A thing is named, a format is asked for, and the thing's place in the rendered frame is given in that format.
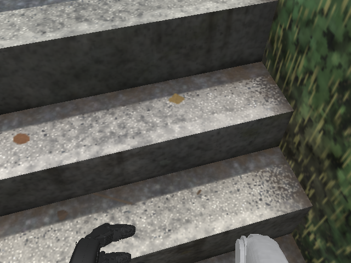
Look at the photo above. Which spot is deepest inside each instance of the robot right thigh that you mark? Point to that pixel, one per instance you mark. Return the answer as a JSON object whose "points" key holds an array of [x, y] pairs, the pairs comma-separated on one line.
{"points": [[258, 249]]}

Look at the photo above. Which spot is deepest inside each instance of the left robot hand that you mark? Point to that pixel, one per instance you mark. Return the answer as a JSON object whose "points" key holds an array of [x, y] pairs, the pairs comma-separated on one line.
{"points": [[87, 250]]}

